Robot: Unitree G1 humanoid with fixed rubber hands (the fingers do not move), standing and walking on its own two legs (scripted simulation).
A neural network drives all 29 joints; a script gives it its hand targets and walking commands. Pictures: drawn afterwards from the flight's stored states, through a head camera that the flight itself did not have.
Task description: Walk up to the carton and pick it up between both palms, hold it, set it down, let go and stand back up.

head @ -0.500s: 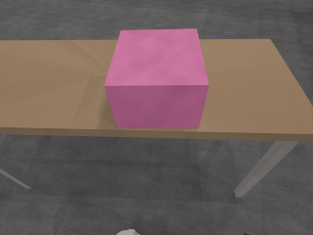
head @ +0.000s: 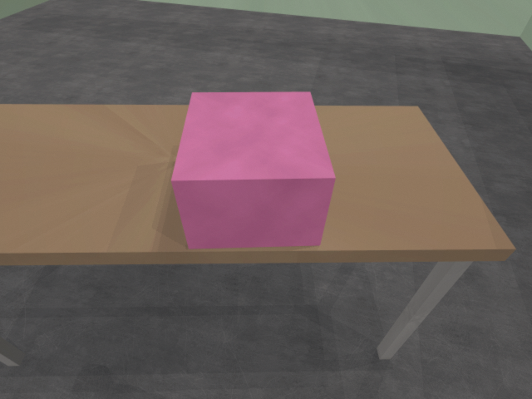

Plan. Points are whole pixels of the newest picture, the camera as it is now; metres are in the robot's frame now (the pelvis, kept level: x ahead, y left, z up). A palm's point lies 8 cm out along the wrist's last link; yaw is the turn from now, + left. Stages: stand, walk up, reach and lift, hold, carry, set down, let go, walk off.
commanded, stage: walk up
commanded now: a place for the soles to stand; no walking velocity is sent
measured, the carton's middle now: (253, 165) +0.57 +0.04 +0.04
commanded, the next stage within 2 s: reach and lift in 1.28 s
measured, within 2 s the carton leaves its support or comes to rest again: neither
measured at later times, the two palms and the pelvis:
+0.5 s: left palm out of the picture +0.09 +0.23 -0.15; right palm out of the picture +0.04 -0.22 -0.15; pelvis +0.05 +0.01 -0.01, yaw -2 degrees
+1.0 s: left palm out of the picture +0.11 +0.24 -0.15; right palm out of the picture +0.03 -0.22 -0.16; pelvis +0.05 +0.02 -0.02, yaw -5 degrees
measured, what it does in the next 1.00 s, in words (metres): shifts its weight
